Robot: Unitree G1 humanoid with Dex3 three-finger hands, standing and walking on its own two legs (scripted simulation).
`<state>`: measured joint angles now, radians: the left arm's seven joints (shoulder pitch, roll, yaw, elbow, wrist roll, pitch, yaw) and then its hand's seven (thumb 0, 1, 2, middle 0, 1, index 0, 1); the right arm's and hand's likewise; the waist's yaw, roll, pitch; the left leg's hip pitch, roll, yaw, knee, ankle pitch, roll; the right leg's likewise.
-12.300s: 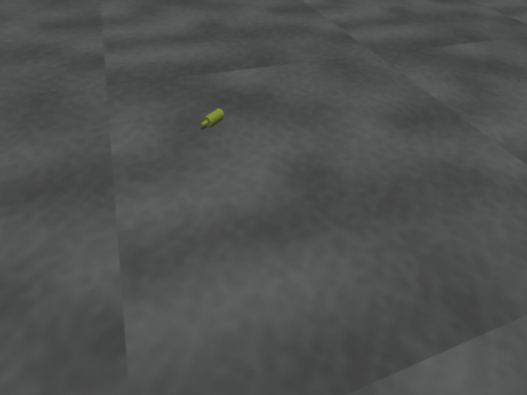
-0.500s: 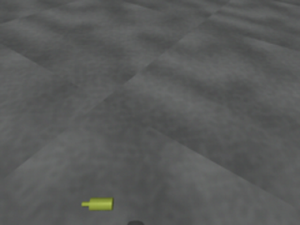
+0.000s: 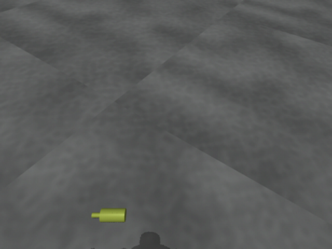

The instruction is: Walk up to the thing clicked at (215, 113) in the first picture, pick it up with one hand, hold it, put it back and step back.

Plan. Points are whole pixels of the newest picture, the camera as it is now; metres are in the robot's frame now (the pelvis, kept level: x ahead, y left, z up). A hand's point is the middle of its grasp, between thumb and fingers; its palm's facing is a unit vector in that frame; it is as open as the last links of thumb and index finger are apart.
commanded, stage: walk up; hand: left
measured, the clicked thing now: (108, 215) +0.42 +0.29 -0.74
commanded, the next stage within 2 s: none
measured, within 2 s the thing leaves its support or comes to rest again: neither
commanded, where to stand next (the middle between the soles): +0.07 +0.05 m, yaw +1 degrees
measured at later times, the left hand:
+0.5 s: hand out of the picture +0.04 +0.29 -0.18, palm faces -0.07 -0.94 -0.34, open 7.4 cm
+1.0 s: hand out of the picture -0.08 +0.28 -0.16, palm faces -0.01 -0.92 -0.39, open 7.4 cm
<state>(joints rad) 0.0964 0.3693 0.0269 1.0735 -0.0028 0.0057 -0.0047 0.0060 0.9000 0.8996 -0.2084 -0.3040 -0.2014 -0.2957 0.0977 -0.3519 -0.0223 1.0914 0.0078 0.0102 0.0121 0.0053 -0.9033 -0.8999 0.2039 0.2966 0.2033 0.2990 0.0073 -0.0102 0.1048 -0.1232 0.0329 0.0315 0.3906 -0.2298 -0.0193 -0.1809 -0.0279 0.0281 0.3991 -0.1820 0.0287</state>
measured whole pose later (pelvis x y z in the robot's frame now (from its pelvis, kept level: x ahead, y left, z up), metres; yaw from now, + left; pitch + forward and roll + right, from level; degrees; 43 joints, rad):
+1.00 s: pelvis -0.24 +0.02 -0.03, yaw +0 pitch -1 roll +0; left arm 0.08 0.37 0.08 0.73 0.04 0.07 0.00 0.01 0.90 0.90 -0.21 -0.30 -0.20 -0.30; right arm 0.18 -0.40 -0.04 0.85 -0.01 0.01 -0.04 0.00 -0.90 -0.90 0.20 0.30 0.20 0.30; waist 0.00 0.00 0.17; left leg -0.31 -0.03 -0.05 0.78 -0.46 -0.01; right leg -0.38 -0.01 -0.01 0.67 -0.28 -0.01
